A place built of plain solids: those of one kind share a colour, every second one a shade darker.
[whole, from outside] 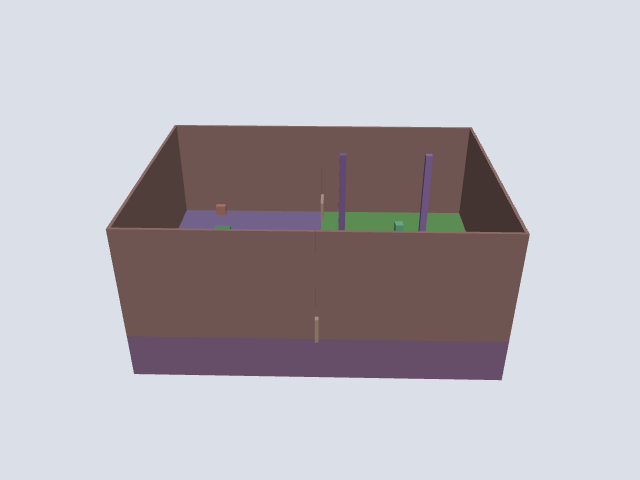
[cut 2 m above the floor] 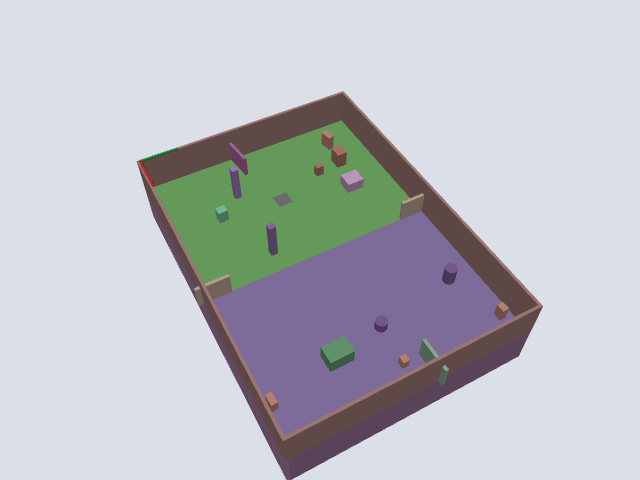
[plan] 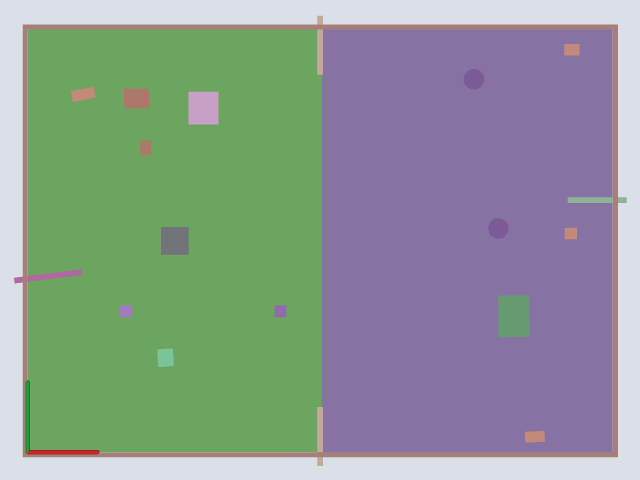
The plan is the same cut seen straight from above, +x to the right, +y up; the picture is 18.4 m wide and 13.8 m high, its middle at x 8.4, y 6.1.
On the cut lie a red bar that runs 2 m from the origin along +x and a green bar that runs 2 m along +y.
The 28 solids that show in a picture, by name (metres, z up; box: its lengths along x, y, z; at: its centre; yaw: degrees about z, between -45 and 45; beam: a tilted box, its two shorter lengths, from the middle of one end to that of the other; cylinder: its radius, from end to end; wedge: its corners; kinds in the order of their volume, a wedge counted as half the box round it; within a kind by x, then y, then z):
{
 "deck_1": {"box": [8.46, 12.15, 2.3], "at": [4.23, 6.08, -1.15]},
 "piece_1": {"box": [8.36, 12.15, 2.3], "at": [12.64, 6.08, -1.15]},
 "wall_1": {"box": [0.15, 12.45, 5.51], "at": [-0.07, 6.08, 2.71]},
 "wall_2": {"box": [8.61, 0.15, 5.51], "at": [4.15, -0.07, 2.71]},
 "wall_3": {"box": [8.61, 0.15, 5.51], "at": [4.15, 12.22, 2.71]},
 "wall_4": {"box": [8.51, 0.15, 5.51], "at": [12.71, -0.07, 2.71]},
 "wall_5": {"box": [8.51, 0.15, 5.51], "at": [12.71, 12.22, 2.71]},
 "wall_6": {"box": [0.15, 12.45, 5.51], "at": [16.89, 6.08, 2.71]},
 "wallfoot_1": {"box": [17.12, 0.15, 2.3], "at": [8.41, -0.07, -1.15]},
 "wallfoot_2": {"box": [17.12, 0.15, 2.3], "at": [8.41, 12.22, -1.15]},
 "wallfoot_3": {"box": [0.15, 12.15, 2.3], "at": [16.89, 6.08, -1.15]},
 "column_1": {"box": [0.35, 0.35, 5.51], "at": [2.83, 4.05, 2.7]},
 "column_2": {"box": [0.35, 0.35, 5.51], "at": [7.26, 4.05, 2.7]},
 "carton_1": {"box": [0.67, 0.32, 0.9], "at": [1.59, 10.29, 0.4], "yaw": 11.1},
 "carton_2": {"box": [0.72, 0.56, 0.96], "at": [3.12, 10.17, 0.43]},
 "carton_3": {"box": [0.33, 0.42, 0.67], "at": [3.39, 8.75, 0.28]},
 "carton_4": {"box": [0.57, 0.31, 0.62], "at": [14.58, 0.44, 0.26], "yaw": 2.6},
 "carton_5": {"box": [0.36, 0.33, 0.55], "at": [15.61, 6.29, 0.23], "yaw": 0.7},
 "carton_6": {"box": [0.44, 0.34, 0.79], "at": [15.64, 11.57, 0.34]},
 "pallet_1": {"box": [0.9, 1.2, 0.81], "at": [13.97, 3.91, 0.35], "yaw": 0.6},
 "screen_live_1": {"box": [0.17, 1.7, 1.25], "at": [8.4, 0.45, 0.57]},
 "screen_live_2": {"box": [0.17, 1.7, 1.25], "at": [8.4, 11.7, 0.57]},
 "plinth_1": {"box": [0.87, 0.95, 0.66], "at": [5.05, 9.89, 0.28]},
 "drum_1": {"cylinder": 0.3, "from": [12.83, 10.72, -0.05], "to": [12.83, 10.72, 0.91]},
 "drum_2": {"cylinder": 0.3, "from": [13.53, 6.43, -0.05], "to": [13.53, 6.43, 0.5]},
 "screen_like_deck_1": {"box": [1.97, 0.17, 1.25], "at": [0.59, 5.05, 0.57], "yaw": 7.1},
 "screen_like_1": {"box": [1.7, 0.17, 1.25], "at": [16.37, 7.25, 0.57]},
 "crate_1": {"box": [0.45, 0.51, 0.76], "at": [3.96, 2.72, 0.33], "yaw": 3.6}
}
